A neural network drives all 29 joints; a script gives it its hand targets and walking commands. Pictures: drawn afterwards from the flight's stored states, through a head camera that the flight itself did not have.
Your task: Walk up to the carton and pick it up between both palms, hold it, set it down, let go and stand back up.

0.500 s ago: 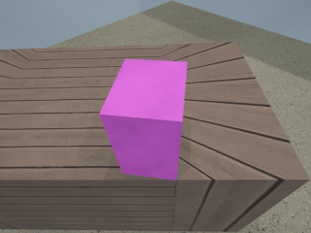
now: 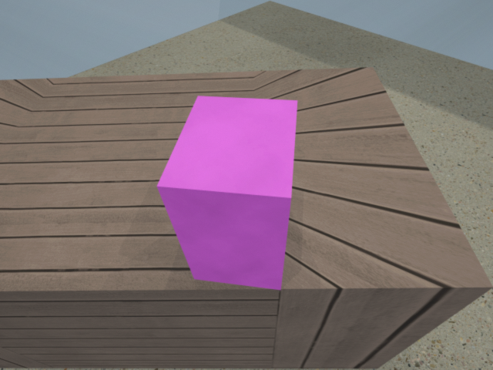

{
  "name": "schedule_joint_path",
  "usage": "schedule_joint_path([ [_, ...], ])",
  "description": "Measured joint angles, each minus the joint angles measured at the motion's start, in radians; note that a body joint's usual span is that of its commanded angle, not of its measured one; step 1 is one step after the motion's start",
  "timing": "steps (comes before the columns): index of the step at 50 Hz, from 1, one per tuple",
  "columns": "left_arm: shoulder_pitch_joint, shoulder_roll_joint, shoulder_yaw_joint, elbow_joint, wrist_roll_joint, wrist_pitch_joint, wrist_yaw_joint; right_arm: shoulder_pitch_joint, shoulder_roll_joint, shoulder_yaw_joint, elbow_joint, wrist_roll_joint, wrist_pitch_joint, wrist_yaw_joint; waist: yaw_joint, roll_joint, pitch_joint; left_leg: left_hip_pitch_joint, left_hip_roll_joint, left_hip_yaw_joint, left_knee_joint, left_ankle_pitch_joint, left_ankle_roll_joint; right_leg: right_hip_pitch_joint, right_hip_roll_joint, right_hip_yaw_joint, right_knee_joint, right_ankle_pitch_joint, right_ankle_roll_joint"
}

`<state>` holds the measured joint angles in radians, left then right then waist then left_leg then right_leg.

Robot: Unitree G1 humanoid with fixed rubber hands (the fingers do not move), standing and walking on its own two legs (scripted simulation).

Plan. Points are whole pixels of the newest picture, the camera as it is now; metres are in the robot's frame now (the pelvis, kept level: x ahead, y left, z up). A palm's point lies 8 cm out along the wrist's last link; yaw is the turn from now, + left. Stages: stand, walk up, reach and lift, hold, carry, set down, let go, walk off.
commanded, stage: stand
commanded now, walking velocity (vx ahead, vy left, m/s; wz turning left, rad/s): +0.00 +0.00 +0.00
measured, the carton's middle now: (241, 197) +0.38 +0.04 +0.07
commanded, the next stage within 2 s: none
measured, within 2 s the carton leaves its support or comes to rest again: neither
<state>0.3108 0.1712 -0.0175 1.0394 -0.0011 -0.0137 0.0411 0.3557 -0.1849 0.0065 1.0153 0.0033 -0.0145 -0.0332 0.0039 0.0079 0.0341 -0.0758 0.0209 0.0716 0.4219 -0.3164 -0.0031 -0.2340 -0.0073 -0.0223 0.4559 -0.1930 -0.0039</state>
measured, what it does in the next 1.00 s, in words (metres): stands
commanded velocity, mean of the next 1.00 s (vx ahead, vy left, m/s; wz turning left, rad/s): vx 0.00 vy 0.00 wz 0.00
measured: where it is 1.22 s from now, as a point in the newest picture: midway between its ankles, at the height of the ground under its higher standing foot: outside the picture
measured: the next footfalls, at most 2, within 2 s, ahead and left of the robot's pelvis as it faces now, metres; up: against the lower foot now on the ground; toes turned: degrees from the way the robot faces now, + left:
none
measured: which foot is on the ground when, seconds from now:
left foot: down 0.00-1.00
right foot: down 0.00-1.00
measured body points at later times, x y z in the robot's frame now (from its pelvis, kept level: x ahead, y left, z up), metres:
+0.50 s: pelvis +0.00 +0.01 +0.00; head +0.00 +0.00 +0.45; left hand +0.00 +0.23 -0.15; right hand -0.01 -0.22 -0.16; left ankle -0.05 +0.11 -0.74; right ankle +0.03 -0.12 -0.74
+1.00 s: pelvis +0.00 +0.01 +0.00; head +0.00 +0.00 +0.45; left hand -0.01 +0.23 -0.16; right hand -0.02 -0.22 -0.16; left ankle -0.05 +0.11 -0.74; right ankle +0.03 -0.12 -0.74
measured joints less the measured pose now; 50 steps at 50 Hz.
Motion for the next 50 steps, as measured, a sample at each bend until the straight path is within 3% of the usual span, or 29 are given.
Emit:
schedule_joint_path([
  [50,0.006,-0.019,-0.001,0.048,0.002,0.0,0.008,-0.003,0.021,-0.005,0.051,0.0,-0.004,-0.007,-0.002,0.001,0.0,0.011,-0.014,0.002,-0.018,0.01,0.011,0.01,-0.013,0.004,-0.013,0.008,0.013],
])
